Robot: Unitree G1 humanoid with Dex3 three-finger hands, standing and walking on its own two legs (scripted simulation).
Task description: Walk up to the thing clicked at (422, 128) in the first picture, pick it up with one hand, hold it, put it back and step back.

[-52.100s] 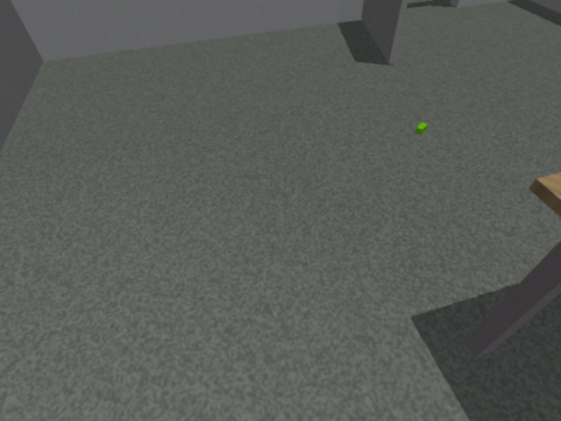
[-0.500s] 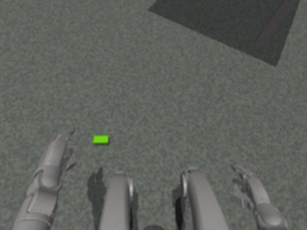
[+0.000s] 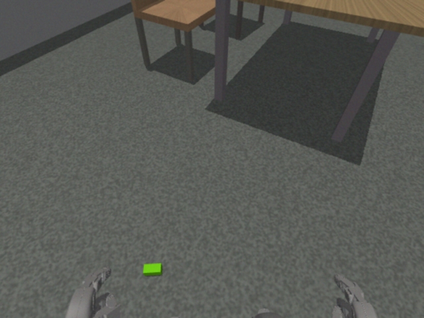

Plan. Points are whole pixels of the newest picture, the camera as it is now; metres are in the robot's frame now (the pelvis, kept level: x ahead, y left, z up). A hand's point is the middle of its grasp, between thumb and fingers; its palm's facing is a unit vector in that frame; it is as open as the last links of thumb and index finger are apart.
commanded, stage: home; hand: left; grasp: from above
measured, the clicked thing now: (152, 269) +0.46 +0.24 -0.67
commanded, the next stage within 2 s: none
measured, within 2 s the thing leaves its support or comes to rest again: neither
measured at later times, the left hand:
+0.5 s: hand out of the picture +0.17 +0.18 -0.02, palm faces +0.08 -0.98 -0.19, open 7.4 cm
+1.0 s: hand (113, 314) +0.18 +0.18 -0.02, palm faces +0.06 -0.98 -0.19, open 7.4 cm
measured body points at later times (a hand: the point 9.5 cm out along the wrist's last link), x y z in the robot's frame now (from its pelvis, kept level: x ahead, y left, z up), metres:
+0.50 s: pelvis +0.02 +0.00 +0.02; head +0.03 +0.01 +0.47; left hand +0.16 +0.23 -0.01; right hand +0.20 -0.24 -0.03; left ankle +0.02 +0.13 -0.66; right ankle +0.03 -0.14 -0.66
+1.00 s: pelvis +0.02 +0.00 +0.02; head +0.04 +0.00 +0.47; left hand +0.18 +0.23 -0.01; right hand +0.18 -0.25 -0.04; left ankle +0.02 +0.13 -0.66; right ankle +0.03 -0.14 -0.66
